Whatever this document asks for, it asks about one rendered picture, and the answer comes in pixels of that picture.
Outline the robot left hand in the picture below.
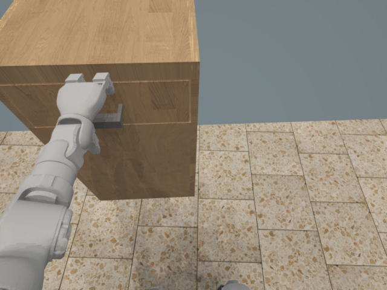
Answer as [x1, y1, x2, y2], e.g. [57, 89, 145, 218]
[57, 72, 114, 154]

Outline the left robot upper arm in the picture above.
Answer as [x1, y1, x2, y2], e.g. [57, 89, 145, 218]
[0, 200, 73, 290]

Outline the cabinet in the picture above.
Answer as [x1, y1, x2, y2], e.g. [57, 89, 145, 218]
[0, 0, 200, 201]

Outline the handle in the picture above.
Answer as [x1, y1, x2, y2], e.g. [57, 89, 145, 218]
[92, 104, 124, 129]

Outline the robot left forearm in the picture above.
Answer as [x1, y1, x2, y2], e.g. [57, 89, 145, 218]
[0, 114, 93, 232]

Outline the drawer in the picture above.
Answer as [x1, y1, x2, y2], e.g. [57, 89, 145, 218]
[0, 79, 189, 127]

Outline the right robot shin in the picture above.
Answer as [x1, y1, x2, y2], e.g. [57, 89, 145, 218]
[224, 279, 239, 287]

